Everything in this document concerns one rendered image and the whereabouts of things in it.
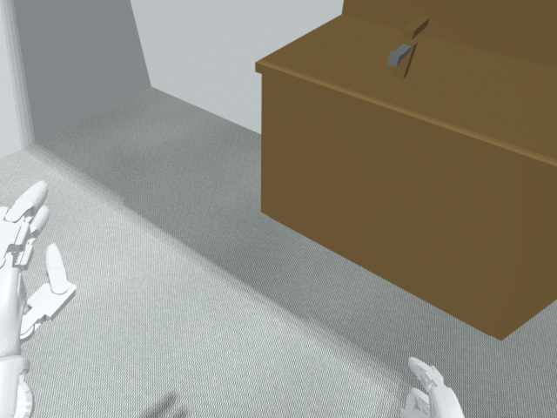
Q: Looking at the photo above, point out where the robot right hand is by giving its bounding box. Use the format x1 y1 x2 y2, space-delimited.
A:
400 357 465 418

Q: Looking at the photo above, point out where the tap lever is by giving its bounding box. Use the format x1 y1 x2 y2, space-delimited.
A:
386 44 412 67

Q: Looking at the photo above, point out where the robot left hand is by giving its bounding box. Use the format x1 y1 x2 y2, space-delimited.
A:
0 180 77 357

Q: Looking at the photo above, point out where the robot left forearm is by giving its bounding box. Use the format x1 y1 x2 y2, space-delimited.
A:
0 355 35 418

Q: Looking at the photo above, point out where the counter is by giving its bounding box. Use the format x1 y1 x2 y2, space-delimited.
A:
255 0 557 341

